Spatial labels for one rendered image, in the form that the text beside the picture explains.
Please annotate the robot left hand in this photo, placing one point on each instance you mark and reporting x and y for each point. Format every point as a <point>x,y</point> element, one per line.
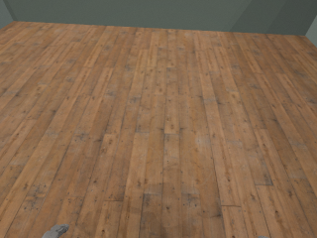
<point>56,231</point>

